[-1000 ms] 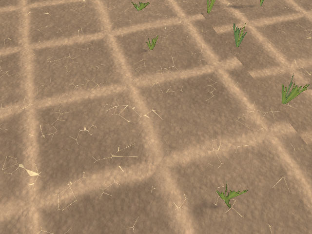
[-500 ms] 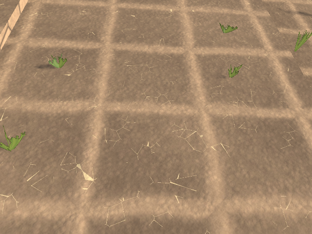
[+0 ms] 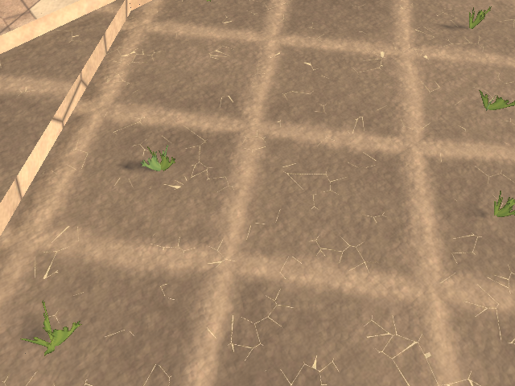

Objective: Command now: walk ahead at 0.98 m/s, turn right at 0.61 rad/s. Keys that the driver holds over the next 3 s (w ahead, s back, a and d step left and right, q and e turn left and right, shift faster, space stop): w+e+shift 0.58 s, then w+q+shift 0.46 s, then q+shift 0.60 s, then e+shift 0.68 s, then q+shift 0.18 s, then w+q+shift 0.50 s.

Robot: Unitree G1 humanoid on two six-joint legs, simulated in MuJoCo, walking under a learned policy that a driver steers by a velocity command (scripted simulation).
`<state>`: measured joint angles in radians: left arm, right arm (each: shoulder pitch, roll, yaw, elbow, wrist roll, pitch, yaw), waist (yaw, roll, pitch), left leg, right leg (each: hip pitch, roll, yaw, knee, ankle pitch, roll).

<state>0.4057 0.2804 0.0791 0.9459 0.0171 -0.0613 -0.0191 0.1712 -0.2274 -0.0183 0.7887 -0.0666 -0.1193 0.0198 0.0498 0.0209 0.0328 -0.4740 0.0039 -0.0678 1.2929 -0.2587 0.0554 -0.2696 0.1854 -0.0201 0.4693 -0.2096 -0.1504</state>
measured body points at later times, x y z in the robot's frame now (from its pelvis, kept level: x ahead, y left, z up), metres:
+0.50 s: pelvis +0.46 +0.01 +0.01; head +0.48 +0.00 +0.46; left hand +0.74 +0.20 -0.08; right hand +0.35 -0.27 -0.11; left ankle +0.44 +0.15 -0.73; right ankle +0.44 -0.10 -0.63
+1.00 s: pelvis +0.85 -0.22 +0.00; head +0.87 -0.23 +0.45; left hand +0.96 +0.04 -0.13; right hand +0.85 -0.51 -0.11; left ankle +1.06 -0.16 -0.65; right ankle +0.72 -0.21 -0.73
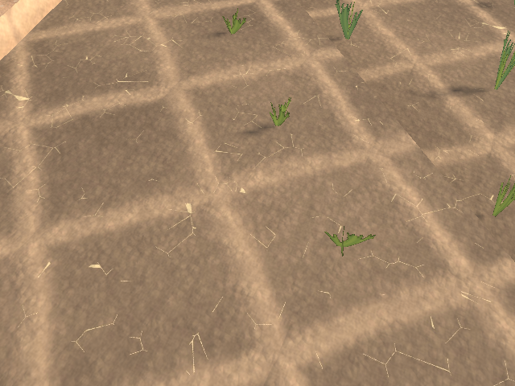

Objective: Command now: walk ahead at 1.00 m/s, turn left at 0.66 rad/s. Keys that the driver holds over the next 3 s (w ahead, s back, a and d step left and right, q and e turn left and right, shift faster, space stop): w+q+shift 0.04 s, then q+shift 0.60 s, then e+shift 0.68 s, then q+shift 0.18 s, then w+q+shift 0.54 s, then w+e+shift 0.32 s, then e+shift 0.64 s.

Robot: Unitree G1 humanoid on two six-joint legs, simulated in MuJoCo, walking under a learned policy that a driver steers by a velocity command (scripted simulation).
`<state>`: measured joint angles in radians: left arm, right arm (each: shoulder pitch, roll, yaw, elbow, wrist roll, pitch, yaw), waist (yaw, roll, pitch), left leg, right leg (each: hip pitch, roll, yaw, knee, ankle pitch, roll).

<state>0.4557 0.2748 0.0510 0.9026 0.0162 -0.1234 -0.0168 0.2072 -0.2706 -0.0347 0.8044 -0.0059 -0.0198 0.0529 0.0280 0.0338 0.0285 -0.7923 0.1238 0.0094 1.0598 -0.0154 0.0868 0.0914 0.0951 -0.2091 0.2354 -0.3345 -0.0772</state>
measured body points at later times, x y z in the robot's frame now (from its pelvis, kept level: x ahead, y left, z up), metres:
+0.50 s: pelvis +0.35 +0.04 +0.00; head +0.38 +0.08 +0.45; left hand +0.47 +0.37 -0.06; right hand +0.60 -0.18 -0.08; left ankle +0.33 +0.06 -0.73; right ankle +0.59 -0.05 -0.68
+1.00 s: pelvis +0.44 +0.05 +0.00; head +0.46 +0.08 +0.45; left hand +0.36 +0.34 -0.11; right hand +0.72 -0.06 -0.09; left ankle +0.38 +0.14 -0.73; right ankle +0.58 +0.00 -0.70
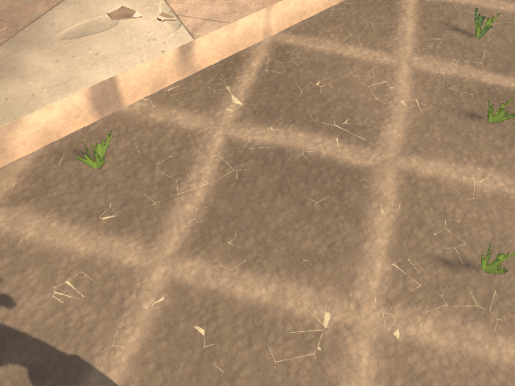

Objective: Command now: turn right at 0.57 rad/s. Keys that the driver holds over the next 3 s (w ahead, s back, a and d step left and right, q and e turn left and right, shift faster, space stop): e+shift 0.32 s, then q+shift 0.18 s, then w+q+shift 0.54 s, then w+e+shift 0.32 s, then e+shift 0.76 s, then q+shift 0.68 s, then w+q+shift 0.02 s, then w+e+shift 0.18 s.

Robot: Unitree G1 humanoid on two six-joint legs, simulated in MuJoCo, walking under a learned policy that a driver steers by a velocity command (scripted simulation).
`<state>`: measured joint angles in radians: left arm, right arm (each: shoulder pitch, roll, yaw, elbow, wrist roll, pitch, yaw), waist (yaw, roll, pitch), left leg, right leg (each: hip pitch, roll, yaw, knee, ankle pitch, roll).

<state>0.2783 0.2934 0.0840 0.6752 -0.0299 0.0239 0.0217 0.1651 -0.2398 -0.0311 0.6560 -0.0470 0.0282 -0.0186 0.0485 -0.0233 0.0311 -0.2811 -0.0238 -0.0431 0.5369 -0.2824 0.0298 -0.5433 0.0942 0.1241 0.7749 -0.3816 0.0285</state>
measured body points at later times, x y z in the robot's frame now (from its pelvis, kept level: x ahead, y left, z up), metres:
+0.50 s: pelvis +0.01 -0.06 +0.00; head +0.04 -0.09 +0.45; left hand +0.28 +0.11 -0.07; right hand +0.02 -0.38 -0.12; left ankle +0.03 +0.09 -0.66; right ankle -0.01 -0.15 -0.74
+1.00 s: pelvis +0.21 -0.01 -0.03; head +0.22 +0.02 +0.42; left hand +0.21 +0.28 -0.16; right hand +0.39 -0.28 -0.10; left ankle +0.31 +0.09 -0.73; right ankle -0.01 -0.16 -0.73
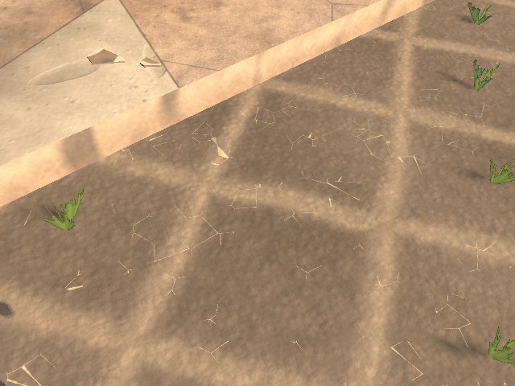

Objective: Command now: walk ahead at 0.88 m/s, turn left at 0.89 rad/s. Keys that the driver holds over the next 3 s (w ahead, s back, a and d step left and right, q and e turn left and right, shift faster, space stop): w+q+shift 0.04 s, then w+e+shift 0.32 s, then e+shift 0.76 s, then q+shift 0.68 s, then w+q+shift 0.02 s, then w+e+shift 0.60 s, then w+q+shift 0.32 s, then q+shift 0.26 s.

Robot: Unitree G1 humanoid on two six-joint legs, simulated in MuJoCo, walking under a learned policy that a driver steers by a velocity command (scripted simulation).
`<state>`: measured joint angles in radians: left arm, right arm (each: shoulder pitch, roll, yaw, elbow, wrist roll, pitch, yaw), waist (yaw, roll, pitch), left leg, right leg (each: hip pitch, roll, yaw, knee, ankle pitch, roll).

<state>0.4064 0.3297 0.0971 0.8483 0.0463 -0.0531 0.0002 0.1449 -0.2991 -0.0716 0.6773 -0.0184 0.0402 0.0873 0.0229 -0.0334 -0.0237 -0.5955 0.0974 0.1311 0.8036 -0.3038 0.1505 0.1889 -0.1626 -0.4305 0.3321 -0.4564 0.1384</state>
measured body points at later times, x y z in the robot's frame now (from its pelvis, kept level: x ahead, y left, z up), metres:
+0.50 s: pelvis +0.41 +0.10 +0.00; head +0.43 +0.11 +0.45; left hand +0.52 +0.35 -0.13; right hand +0.42 -0.17 -0.13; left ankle +0.14 +0.12 -0.63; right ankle +0.57 +0.08 -0.71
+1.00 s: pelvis +0.65 +0.16 +0.02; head +0.69 +0.14 +0.47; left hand +0.95 +0.33 -0.06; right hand +0.68 -0.16 -0.06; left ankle +0.81 +0.21 -0.71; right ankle +0.57 +0.08 -0.62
